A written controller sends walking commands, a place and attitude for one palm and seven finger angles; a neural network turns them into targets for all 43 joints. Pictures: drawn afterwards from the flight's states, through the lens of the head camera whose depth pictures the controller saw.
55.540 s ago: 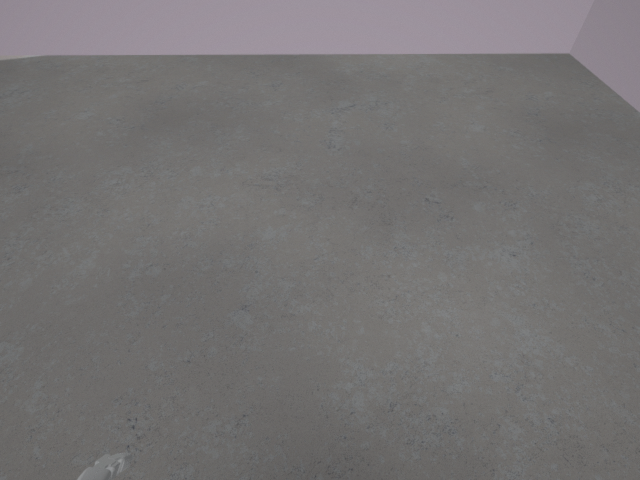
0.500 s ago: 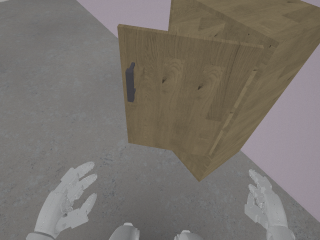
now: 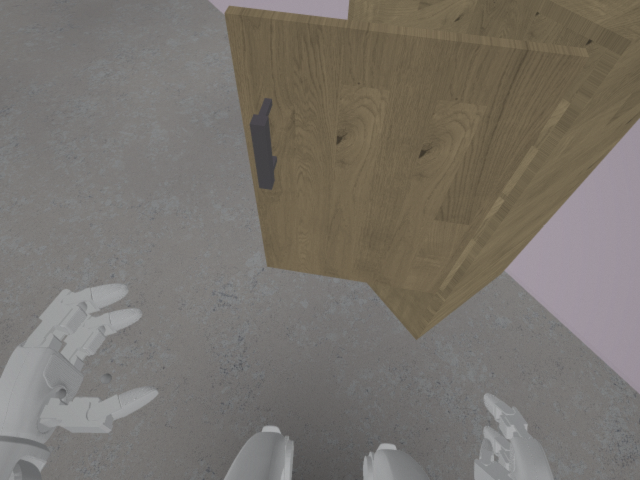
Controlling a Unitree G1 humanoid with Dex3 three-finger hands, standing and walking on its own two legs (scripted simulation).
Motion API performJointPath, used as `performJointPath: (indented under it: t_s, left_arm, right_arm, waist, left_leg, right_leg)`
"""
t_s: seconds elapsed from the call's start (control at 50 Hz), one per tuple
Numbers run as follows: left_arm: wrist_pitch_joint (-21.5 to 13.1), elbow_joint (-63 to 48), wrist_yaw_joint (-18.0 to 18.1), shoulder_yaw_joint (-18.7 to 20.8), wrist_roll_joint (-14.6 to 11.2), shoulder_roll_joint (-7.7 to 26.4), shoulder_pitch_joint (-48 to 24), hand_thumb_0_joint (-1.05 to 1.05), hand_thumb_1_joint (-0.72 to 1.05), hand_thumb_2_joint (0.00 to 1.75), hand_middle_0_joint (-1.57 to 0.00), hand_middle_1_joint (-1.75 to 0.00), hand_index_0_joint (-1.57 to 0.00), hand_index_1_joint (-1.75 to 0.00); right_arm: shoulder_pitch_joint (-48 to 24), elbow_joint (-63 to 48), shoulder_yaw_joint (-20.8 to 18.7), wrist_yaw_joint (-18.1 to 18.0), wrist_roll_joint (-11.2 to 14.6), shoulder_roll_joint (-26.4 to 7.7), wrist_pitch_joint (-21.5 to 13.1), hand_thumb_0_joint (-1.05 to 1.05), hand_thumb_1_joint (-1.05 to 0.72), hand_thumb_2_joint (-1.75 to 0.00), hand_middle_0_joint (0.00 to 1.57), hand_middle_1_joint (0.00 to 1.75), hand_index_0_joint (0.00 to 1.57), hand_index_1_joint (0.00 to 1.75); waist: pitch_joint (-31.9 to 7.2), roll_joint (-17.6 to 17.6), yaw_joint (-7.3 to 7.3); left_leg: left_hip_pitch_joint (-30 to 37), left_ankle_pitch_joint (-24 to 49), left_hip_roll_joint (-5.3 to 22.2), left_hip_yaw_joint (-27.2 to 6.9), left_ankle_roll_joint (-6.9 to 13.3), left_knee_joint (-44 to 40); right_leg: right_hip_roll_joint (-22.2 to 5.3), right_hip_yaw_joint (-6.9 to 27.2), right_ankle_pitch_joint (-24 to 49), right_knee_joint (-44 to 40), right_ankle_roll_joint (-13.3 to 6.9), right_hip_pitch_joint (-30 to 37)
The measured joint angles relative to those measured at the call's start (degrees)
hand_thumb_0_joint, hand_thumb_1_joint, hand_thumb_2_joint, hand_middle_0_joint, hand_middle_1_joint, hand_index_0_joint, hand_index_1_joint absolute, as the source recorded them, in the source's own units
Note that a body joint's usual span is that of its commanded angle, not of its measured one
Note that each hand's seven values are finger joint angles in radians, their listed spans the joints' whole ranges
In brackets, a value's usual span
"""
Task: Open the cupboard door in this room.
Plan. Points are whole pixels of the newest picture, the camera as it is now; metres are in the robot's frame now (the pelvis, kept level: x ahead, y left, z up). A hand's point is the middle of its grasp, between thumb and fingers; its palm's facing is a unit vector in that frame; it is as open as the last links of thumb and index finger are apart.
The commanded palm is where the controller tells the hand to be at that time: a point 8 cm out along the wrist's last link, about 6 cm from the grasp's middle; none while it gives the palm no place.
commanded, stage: raise the hand with hooked fingers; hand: left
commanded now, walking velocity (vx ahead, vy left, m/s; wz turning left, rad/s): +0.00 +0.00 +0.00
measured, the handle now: (266, 145) +0.55 +0.12 +0.06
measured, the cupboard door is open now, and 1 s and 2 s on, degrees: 45 45 45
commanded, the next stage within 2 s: move the hooked fingers beside the handle in 1.20 s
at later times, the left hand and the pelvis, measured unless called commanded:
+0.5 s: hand (80, 358) +0.23 +0.27 +0.05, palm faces -0.09 -0.99 -0.06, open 13.8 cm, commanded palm +0.22 +0.33 +0.07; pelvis -0.01 +0.01 +0.01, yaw +1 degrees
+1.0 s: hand (82, 313) +0.28 +0.28 +0.07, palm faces -0.07 -0.99 -0.07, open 14.0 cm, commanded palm +0.25 +0.33 +0.07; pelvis -0.01 +0.01 +0.01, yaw +0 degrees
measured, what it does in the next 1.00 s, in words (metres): stands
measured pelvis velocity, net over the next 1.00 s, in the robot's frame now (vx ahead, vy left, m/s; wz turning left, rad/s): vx -0.01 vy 0.01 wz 0.00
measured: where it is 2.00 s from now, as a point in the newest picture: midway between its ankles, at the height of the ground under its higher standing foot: outside the picture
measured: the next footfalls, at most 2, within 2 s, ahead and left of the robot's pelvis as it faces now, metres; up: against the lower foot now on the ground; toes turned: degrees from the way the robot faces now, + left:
none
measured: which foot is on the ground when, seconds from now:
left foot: down 0.00-1.00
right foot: down 0.00-1.00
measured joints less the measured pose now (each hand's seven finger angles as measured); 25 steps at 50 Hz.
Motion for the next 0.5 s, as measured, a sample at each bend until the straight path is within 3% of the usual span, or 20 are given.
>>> performJointPath:
  t_s: [0.08,0.18,0.34,0.5]
  left_arm:
    - [-2.63,2.38,-1.21,0.07,0.85,0.63,-1.94,0.01,-0.04,0.5,-0.26,-0.9,-0.26,-0.91]
    - [0.73,4.32,-4.87,-2.67,2.24,2.38,-3.89,0.0,-0.15,0.45,-0.27,-0.98,-0.27,-0.98]
    - [-0.06,4.6,-2.56,1.55,-0.01,4.82,-7.95,0.0,-0.34,0.37,-0.29,-1.1,-0.29,-1.1]
    - [5.42,14.03,-6.65,0.79,2.12,6.6,-14.03,0.0,-0.46,0.32,-0.29,-1.17,-0.29,-1.18]
  right_arm:
    - [-0.09,0.5,-0.52,0.18,0.25,-2.72,-0.19,0.02,-0.9,-0.89,0.2,0.3,0.2,0.3]
    - [-1.65,-1.03,-0.34,-0.22,0.67,-4.21,-0.57,0.02,-0.91,-0.9,0.2,0.3,0.2,0.3]
    - [-1.63,-3.69,1.3,-0.28,0.63,-2.97,-0.12,0.01,-0.91,-0.9,0.2,0.3,0.2,0.3]
    - [-0.59,-4.22,3.41,-0.58,0.91,-3.6,0.54,0.01,-0.9,-0.89,0.2,0.3,0.21,0.3]
  waist:
    - [-0.28,-0.01,-0.17]
    - [0.61,-0.12,-0.89]
    - [0.38,-0.68,-0.79]
    - [0.97,0.25,-0.5]
  left_leg:
    - [-1.43,-0.4,-0.53,-0.89,0.27,1.58]
    - [-1.18,-0.19,-0.49,-1.03,0.62,1.81]
    - [1.57,1.16,-0.49,-1.07,0.67,-0.7]
    - [2.17,2.27,-0.94,-1.07,1.09,-1.98]
  right_leg:
    - [-0.46,-0.94,-0.59,1.03,0.2,-0.7]
    - [-0.4,-1.07,-0.08,0.7,0.52,-0.18]
    - [-0.32,-1.07,1.53,-2.19,0.63,2.73]
    - [-0.72,-1.11,2.53,-3.49,0.91,3.46]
